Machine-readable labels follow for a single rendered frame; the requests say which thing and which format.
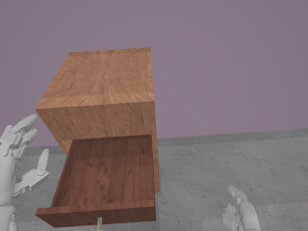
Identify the drawer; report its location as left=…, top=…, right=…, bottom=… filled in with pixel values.
left=35, top=134, right=156, bottom=228

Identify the left robot forearm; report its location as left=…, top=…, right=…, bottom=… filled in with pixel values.
left=0, top=205, right=19, bottom=231

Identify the cabinet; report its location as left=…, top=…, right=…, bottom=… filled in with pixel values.
left=35, top=47, right=161, bottom=193

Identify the robot right hand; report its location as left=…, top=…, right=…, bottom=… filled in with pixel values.
left=222, top=185, right=261, bottom=231

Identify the robot left hand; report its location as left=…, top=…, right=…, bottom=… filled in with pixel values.
left=0, top=114, right=49, bottom=206

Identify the handle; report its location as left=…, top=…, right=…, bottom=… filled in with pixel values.
left=90, top=218, right=104, bottom=231

